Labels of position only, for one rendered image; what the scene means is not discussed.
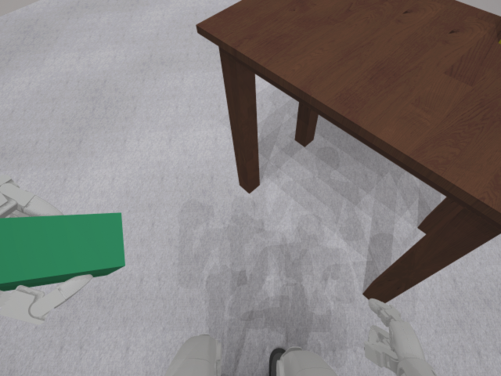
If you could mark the table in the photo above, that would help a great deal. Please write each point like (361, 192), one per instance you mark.
(418, 81)

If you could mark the robot right forearm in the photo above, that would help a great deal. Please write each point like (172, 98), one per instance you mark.
(415, 367)

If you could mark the robot right hand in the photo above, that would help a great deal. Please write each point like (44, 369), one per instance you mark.
(388, 349)

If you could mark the sponge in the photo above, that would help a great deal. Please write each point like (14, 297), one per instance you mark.
(40, 250)

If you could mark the right robot shin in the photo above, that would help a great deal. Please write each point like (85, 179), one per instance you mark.
(292, 349)

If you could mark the robot right foot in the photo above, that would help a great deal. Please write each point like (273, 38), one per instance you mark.
(275, 355)

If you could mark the robot left hand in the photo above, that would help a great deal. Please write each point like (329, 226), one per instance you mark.
(25, 303)

